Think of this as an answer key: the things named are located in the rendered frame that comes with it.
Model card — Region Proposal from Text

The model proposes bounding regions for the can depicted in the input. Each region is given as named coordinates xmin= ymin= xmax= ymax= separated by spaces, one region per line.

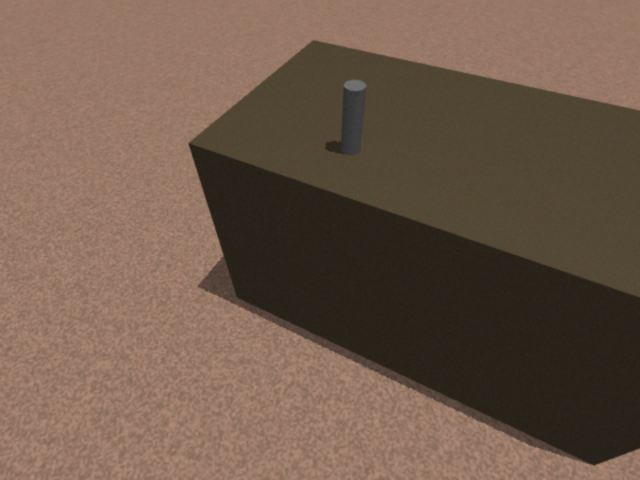
xmin=341 ymin=80 xmax=366 ymax=155

